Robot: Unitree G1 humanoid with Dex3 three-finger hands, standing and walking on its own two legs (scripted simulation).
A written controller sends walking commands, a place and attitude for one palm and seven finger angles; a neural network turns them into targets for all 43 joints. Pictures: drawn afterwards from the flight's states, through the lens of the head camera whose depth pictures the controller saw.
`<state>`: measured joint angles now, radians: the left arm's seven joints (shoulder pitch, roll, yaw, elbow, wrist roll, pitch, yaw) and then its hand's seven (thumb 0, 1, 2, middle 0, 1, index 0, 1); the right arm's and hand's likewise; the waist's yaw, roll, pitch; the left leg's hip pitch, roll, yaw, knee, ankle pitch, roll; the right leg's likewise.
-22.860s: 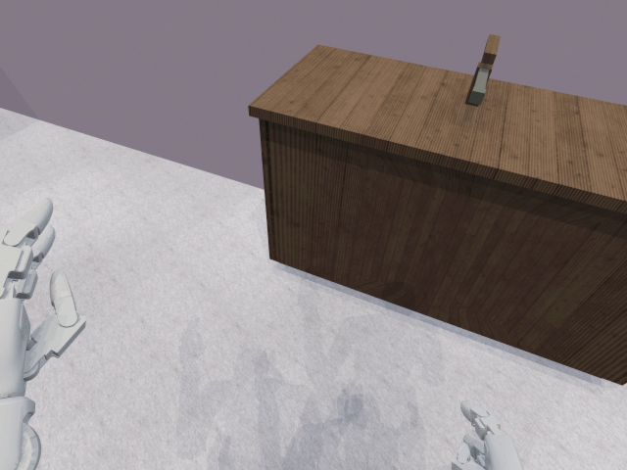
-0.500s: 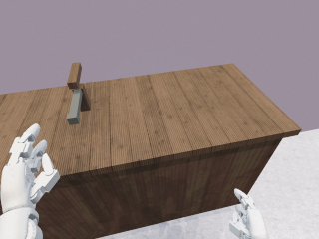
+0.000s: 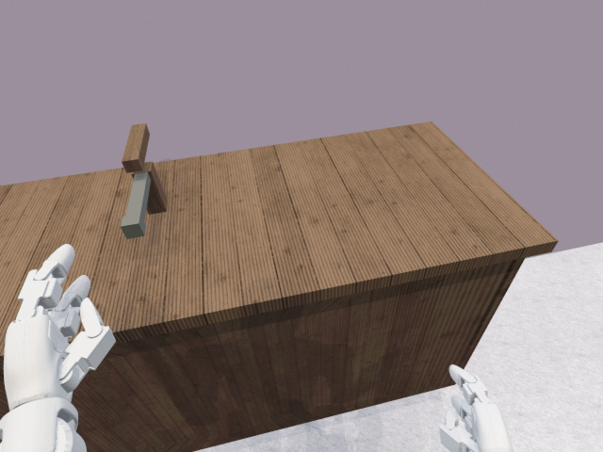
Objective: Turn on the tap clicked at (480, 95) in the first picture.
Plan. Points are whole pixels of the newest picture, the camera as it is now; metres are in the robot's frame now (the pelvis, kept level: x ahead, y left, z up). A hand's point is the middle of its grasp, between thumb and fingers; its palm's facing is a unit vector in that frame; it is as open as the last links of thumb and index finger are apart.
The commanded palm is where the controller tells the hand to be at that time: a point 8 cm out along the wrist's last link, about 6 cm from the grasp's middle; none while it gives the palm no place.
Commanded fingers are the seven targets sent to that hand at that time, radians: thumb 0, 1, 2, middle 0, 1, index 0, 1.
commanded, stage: turn the palm inward beside the body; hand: left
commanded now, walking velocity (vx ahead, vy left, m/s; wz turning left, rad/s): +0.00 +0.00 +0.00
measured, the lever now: (133, 226) +0.41 +0.33 +0.09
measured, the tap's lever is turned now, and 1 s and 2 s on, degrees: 0 0 0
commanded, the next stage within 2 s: reach beside the lever's end, fingers flat in 0.24 s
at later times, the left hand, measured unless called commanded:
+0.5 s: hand (117, 325) +0.20 +0.23 +0.14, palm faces +0.52 -0.84 -0.12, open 7.4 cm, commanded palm +0.15 +0.27 +0.15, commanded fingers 0.00 0.90 0.90 -0.20 -0.30 -0.20 -0.30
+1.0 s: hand (116, 295) +0.25 +0.26 +0.13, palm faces +0.54 -0.84 -0.10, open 7.4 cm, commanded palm +0.20 +0.30 +0.13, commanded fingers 0.00 0.90 0.90 -0.19 -0.27 -0.19 -0.27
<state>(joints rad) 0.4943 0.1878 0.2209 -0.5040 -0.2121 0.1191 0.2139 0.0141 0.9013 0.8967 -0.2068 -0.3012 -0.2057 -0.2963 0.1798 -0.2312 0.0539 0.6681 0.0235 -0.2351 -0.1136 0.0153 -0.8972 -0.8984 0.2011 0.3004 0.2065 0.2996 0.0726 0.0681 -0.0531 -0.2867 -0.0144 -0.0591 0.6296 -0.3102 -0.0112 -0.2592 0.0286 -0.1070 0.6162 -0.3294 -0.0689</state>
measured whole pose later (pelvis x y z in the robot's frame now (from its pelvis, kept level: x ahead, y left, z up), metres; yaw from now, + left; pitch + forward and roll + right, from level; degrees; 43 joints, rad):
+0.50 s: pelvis +0.01 -0.01 +0.00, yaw +0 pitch -1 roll +0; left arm 0.46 0.20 0.26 -0.43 -0.23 0.11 0.20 0.01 0.90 0.90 -0.21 -0.30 -0.21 -0.30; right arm 0.18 -0.24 0.04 0.67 0.03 -0.22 -0.12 0.01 -0.90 -0.90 0.20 0.30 0.21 0.30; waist 0.08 0.07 -0.06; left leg -0.28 0.00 -0.07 0.62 -0.32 -0.03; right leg -0.25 0.04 -0.11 0.61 -0.34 -0.08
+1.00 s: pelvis +0.01 +0.00 +0.00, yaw -1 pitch +0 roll +0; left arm 0.26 0.20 0.30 -0.22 -0.21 0.08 0.22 0.01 0.90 0.90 -0.20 -0.29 -0.20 -0.28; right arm 0.17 -0.23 0.04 0.69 0.02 -0.21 -0.12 0.01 -0.90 -0.90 0.20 0.30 0.21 0.30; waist 0.05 0.06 -0.04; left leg -0.29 -0.02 -0.04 0.59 -0.30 -0.01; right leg -0.28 0.03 -0.09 0.59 -0.32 -0.07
